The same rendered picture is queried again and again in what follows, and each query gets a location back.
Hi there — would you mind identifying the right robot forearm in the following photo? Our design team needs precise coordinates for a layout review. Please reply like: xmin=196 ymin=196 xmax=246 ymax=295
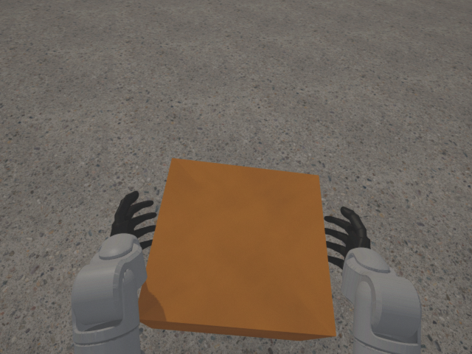
xmin=341 ymin=248 xmax=422 ymax=354

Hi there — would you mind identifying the left robot hand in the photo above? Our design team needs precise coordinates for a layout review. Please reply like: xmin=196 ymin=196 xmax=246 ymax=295
xmin=110 ymin=191 xmax=157 ymax=250

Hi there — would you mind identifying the carton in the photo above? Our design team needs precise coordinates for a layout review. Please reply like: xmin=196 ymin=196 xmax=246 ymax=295
xmin=138 ymin=158 xmax=336 ymax=341

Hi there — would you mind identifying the left robot forearm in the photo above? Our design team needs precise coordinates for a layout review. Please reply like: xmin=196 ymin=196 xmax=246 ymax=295
xmin=71 ymin=233 xmax=148 ymax=354

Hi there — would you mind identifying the right robot hand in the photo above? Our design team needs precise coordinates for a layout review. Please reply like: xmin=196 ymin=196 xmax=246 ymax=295
xmin=324 ymin=206 xmax=371 ymax=270

